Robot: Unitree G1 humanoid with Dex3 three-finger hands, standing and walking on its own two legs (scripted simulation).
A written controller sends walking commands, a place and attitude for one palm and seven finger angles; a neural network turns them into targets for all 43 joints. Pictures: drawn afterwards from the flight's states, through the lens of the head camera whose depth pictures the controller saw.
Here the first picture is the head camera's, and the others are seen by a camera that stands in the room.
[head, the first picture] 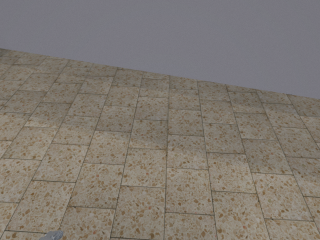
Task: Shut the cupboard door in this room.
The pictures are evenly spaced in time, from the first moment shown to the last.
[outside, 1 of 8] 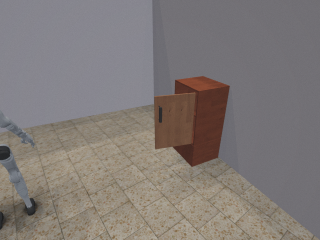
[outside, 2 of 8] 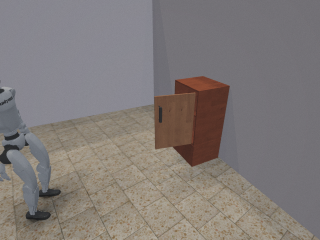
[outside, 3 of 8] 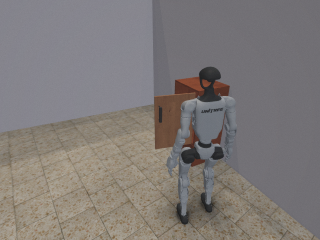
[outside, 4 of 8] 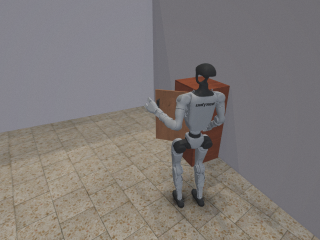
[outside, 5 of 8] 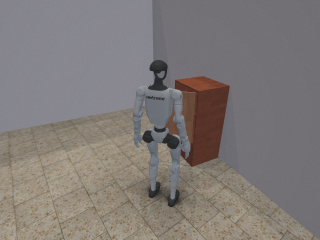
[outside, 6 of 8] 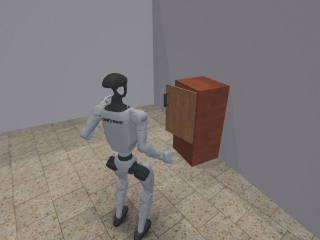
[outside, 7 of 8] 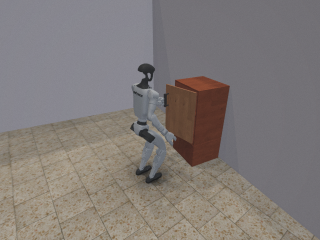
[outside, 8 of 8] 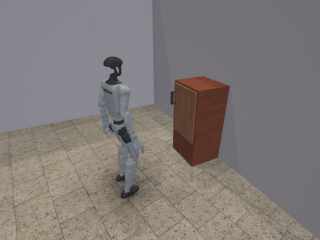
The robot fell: no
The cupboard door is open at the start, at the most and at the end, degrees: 78 78 0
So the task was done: yes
